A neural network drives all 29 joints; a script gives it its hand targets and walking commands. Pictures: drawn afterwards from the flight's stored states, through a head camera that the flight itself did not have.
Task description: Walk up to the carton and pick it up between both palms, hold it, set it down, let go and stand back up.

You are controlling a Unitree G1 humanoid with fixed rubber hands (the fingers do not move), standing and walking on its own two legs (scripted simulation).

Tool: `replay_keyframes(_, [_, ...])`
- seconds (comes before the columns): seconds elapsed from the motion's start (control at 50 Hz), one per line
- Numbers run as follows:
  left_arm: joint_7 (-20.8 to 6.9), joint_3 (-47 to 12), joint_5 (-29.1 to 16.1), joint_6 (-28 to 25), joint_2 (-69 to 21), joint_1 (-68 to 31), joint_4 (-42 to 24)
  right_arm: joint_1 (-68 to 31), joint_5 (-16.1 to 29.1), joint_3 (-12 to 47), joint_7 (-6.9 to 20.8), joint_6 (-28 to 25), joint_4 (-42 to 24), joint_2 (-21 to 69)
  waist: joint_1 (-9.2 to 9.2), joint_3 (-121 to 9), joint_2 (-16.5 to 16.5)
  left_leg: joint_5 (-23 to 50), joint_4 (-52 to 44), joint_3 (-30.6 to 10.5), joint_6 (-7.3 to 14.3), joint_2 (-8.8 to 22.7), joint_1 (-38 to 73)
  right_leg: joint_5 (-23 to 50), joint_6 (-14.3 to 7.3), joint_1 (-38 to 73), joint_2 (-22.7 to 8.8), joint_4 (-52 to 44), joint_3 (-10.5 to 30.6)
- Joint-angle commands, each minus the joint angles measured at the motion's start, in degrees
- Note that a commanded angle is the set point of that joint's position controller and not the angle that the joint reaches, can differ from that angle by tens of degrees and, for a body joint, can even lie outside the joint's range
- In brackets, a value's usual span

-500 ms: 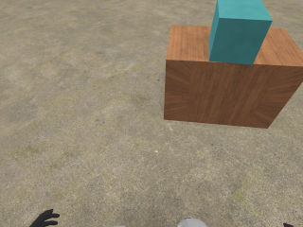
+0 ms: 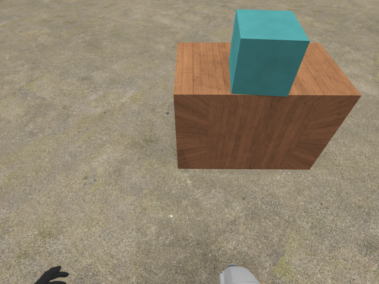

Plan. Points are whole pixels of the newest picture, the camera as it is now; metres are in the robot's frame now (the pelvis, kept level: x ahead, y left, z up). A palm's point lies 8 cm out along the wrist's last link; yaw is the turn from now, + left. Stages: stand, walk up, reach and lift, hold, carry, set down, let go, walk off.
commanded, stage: walk up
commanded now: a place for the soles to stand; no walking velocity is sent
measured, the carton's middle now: (261, 52) +1.03 -0.32 -0.03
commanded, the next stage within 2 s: none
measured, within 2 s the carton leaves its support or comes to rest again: neither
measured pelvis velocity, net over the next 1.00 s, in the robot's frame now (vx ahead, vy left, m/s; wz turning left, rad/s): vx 0.28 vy -0.11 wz -0.05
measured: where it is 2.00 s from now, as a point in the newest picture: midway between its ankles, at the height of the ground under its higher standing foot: (244, 228)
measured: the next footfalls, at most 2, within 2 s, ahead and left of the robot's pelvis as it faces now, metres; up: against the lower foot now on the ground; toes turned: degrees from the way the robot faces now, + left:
right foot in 0.02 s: +0.15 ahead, -0.14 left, +0.00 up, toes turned +0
left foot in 0.28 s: +0.18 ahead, +0.12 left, +0.00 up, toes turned +5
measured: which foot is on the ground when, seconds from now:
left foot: down 0.00-0.02, up 0.04-0.26, down 0.28-0.56, up 0.58-0.86, down 0.88-1.00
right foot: up 0.00-0.00, down 0.02-0.30, up 0.32-0.54, down 0.56-0.88, up 0.90-1.00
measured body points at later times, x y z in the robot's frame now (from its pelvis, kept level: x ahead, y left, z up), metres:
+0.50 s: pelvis +0.15 -0.05 +0.00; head +0.16 -0.04 +0.45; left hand +0.29 +0.27 -0.09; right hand +0.18 -0.41 -0.08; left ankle +0.14 +0.12 -0.70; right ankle +0.23 -0.19 -0.68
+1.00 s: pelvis +0.28 -0.11 +0.00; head +0.29 -0.10 +0.45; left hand +0.40 +0.21 -0.09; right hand +0.30 -0.47 -0.08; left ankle +0.32 +0.04 -0.70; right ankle +0.30 -0.22 -0.67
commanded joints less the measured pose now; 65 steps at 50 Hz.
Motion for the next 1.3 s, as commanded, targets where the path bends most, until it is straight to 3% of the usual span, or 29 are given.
replay_keyframes(0.0, [0.41,7.14,2.23,-2.08,10.91,11.36,3.4,-3.42,-2.02,-4.69,-0.47,0.02,-2.87,-14.2,8.49,-3.96,2.33,-0.87,5.03,-0.99,9.26,5.0,-17.23,-2.07,-1.21,26.55,4.82,-8.39,-6.02])
replay_keyframes(0.02, [1.45,8.41,2.67,-2.49,16.97,16.27,3.42,-6.48,-1.33,-2.94,-0.3,0.26,-4.94,-7.88,12.6,-0.79,-18.82,-0.79,25.88,3.03,5.89,-4.49,-30.04,-21.42,-4.31,27.15,-5.54,-25.86,20.53])
replay_keyframes(0.04, [1.89,7.5,2.31,-2.99,19.41,11.44,0.19,-8.03,0.06,-2.24,-0.77,0.62,-6.82,-9.18,9.35,2.34,-18.34,-7.6,31.48,-2.62,4.96,-7.41,-37.14,-24.81,-8.88,21.79,-13.21,-37.52,44.56])
replay_keyframes(0.06, [2.02,6.95,1.65,-2.89,17.95,7.65,-0.41,-7.42,0.58,-3.49,-0.85,0.7,-5.46,-14.15,7.4,1.8,-6.16,-5.69,29.76,-7.83,5.4,-5.11,-33.58,-21.76,-11.0,21.74,-13.75,-35.54,42.16])
replay_keyframes(0.1, [2.45,5.86,1.28,-2.55,14.65,5.31,-1.07,-2.62,0.35,-3.86,-0.47,0.07,-3.26,-13.89,5.21,0.75,-5.49,-3.79,21.82,-6.33,4.78,-2.96,-27.73,-10.61,-13.68,19.1,-9.89,-28.39,30.13])
replay_keyframes(0.2, [1.89,4.87,1.65,-1.89,13.22,0.55,-2.12,0.9,0.64,-4.81,-0.35,-0.49,-1.21,-13.09,2.69,3.27,-7.04,-2.09,6.1,-2.51,4.28,-4.88,-14.23,-9.92,-14.83,6.5,-8.72,-27.23,22.56])
replay_keyframes(0.26, [1.4,3.6,1.58,-0.91,9.81,-4.31,-3.55,12.42,-0.53,-6.1,-1.14,-1.49,2.16,-13.99,-4.29,-1.32,0.03,4.6,-8.71,-2.28,5.75,-7.72,14.95,-10.51,-8.73,-10.17,-2.18,-10.53,8.87])
replay_keyframes(0.3, [2.18,2.35,1.93,-1.37,5.89,-5.95,-5.83,15.02,-1.25,-8.64,-2.07,-1.85,0.34,-24.54,-5.92,-1.8,18.6,-19.23,-29.15,-47.72,16.29,21.22,20.66,-8.55,-0.49,-26.59,5.51,17.85,-1.49])
replay_keyframes(0.32, [2.56,3.07,2.68,-1.34,10.65,-8.14,-5.14,10.28,0.41,-8.15,-2.06,-1.71,-0.41,-23.91,-4.57,1.07,8.97,-15.85,-27.63,-47.42,19.2,22.06,16.27,-7.24,0.15,-24.79,1.6,18.18,3.58])
replay_keyframes(0.42, [1.1,4.05,1.99,-1.71,8.8,-6.52,-4.87,6.98,-0.45,-6.69,-1.98,-1.27,-1.02,-19.91,-1.94,1.57,12.36,27.52,-16.01,-20.89,17.3,13.65,10.81,-5.41,0.71,-14.89,-1.48,9.97,-0.92])
replay_keyframes(0.48, [0.28,4.74,1.4,-1.7,8.27,-5.47,-4.42,2.74,-0.55,-6.56,-1.81,-1.15,-2.73,-20.42,0.0,-0.21,15.62,24.75,-13.45,-14.47,14.46,11.31,1.35,1.41,-0.27,-2.62,-1.09,2.04,-2.89])
replay_keyframes(0.52, [0.57,5.94,1.54,-1.77,9.0,3.08,-0.79,-3.28,-1.05,-5.56,-1.78,-0.39,-3.19,-18.75,6.53,-0.73,12.25,14.45,-5.9,-8.04,11.13,8.64,-12.11,4.3,-0.72,15.54,1.83,-5.62,-6.32])
replay_keyframes(0.54, [1.06,7.33,2.31,-2.09,11.46,10.96,2.42,-1.21,-1.35,-4.22,-1.67,-0.04,-2.56,-14.24,9.82,-4.68,-0.18,12.84,11.0,-5.24,9.04,4.36,-19.91,-0.75,-0.89,29.17,4.32,-6.96,-3.35])
replay_keyframes(0.56, [2.13,8.69,2.73,-2.48,17.47,14.58,1.97,-2.84,-0.94,-2.36,-1.34,0.16,-4.86,-7.62,11.67,-1.49,-20.24,-0.41,29.91,-0.19,6.07,-5.96,-32.52,-17.82,-3.57,27.47,-8.16,-25.26,24.52])
replay_keyframes(0.58, [2.4,7.63,1.97,-2.52,19.08,9.97,-0.36,-5.0,0.27,-2.42,-2.0,0.9,-6.12,-11.3,9.73,0.08,-15.3,-7.33,33.64,-6.14,5.31,-8.27,-35.88,-24.06,-6.87,22.22,-14.23,-36.53,43.22])
replay_keyframes(0.62, [2.75,7.1,1.69,-2.15,16.26,3.66,-1.42,-1.21,0.89,-3.7,-1.52,1.2,-3.32,-15.08,5.74,2.12,-4.24,-2.49,28.85,-7.73,5.74,-3.38,-30.68,-24.88,-8.83,18.17,-13.31,-34.15,33.88])
replay_keyframes(0.8, [1.56,4.98,2.19,-0.97,12.73,-1.46,-3.21,3.53,0.62,-5.07,-1.1,0.24,-0.01,-13.06,3.18,2.77,-6.17,1.58,3.56,-1.66,4.18,-4.92,-10.57,-16.6,-12.9,5.18,-7.73,-28.54,16.53])
replay_keyframes(0.84, [1.3,4.26,2.3,-0.25,10.65,-5.67,-4.47,11.54,0.35,-5.29,-1.6,-0.74,2.82,-12.37,-1.51,-0.29,-3.87,10.11,-6.45,0.9,4.33,-8.0,6.13,-14.59,-10.65,-2.82,-3.6,-18.91,8.86])
replay_keyframes(0.86, [1.35,3.49,2.34,0.03,7.62,-6.24,-4.54,17.44,-0.89,-6.44,-2.36,-1.26,4.1,-14.78,-4.79,-1.71,2.5,5.61,-10.46,-4.62,5.54,-5.8,16.54,-11.85,-7.96,-10.63,-1.23,-6.68,4.81])
replay_keyframes(0.88, [1.35,2.41,1.72,-0.22,3.34,-6.17,-6.03,20.53,-2.17,-7.93,-3.25,-1.4,3.55,-21.17,-6.31,-3.98,18.09,-13.47,-20.5,-29.73,9.68,8.61,22.12,-8.58,-2.26,-20.75,4.99,11.43,-2.63])
replay_keyframes(0.9, [2.15,2.81,2.52,-0.06,6.72,-7.79,-6.3,15.26,-1.01,-8.38,-3.38,-1.28,0.54,-24.78,-5.25,-1.94,15.67,-22.34,-29.51,-50.6,18.3,21.31,17.59,-9.92,0.14,-25.67,3.73,18.61,0.06])
replay_keyframes(0.94, [1.98,4.23,2.79,0.05,10.94,-6.71,-4.11,9.2,0.38,-7.07,-3.41,-0.9,-0.19,-21.77,-1.44,1.66,7.14,-10.61,-22.43,-41.0,19.36,18.41,13.19,-6.99,1.01,-22.01,-1.32,18.67,3.85])
replay_keyframes(1.0, [1.04,4.77,2.49,-0.16,9.6,-3.93,-3.3,6.12,-0.5,-6.73,-3.4,-0.61,-1.16,-20.97,-0.11,1.06,13.06,3.58,-18.78,-25.03,16.27,12.42,4.58,-3.46,1.05,-12.99,-2.04,13.48,1.24])
replay_keyframes(1.08, [0.46,5.9,2.19,-0.38,9.45,-1.52,-2.91,0.58,-0.87,-6.54,-2.93,-0.49,-2.3,-21.23,3.05,-0.54,13.32,3.72,-12.88,-16.97,13.84,10.85,-9.11,2.06,0.17,5.16,-1.49,1.14,-2.66])
replay_keyframes(1.12, [1.27,7.79,3.03,-0.74,11.56,13.42,3.24,-1.81,-2.04,-4.61,-2.79,0.92,-1.95,-14.98,10.47,-5.01,-0.84,-2.84,11.32,-6.25,8.6,2.8,-23.91,-4.48,0.29,28.0,3.35,-6.86,-2.29])
replay_keyframes(1.14, [2.21,8.29,3.73,-1.01,15.56,15.84,2.42,-2.94,-1.57,-2.19,-2.62,1.23,-3.91,-7.84,12.3,-0.52,-18.44,-9.01,29.13,-0.82,5.73,-5.68,-37.13,-22.49,-2.06,26.06,-6.67,-22.65,19.35])
replay_keyframes(1.16, [2.65,7.78,2.94,-1.24,18.27,9.69,-0.57,-4.89,-0.39,-2.56,-3.35,1.58,-5.24,-10.44,9.87,2.67,-14.71,-10.7,33.42,-6.41,4.9,-8.45,-40.57,-28.4,-5.58,19.32,-15.47,-36.04,41.91])
replay_keyframes(1.18, [2.92,7.75,2.07,-1.1,17.6,5.84,-1.18,-4.97,0.32,-3.95,-3.53,1.5,-4.18,-15.34,7.76,3.67,-4.31,-6.66,31.76,-8.8,5.2,-5.94,-36.35,-22.46,-7.17,19.0,-15.98,-35.76,39.2])
replay_keyframes(1.28, [2.88,5.65,2.5,-0.73,11.84,1.68,-2.41,3.72,0.41,-4.48,-2.85,0.69,0.25,-13.73,3.45,2.61,-5.7,-5.91,13.7,-3.38,4.04,-3.68,-20.14,3.33,-11.25,11.57,-10.63,-24.93,19.31])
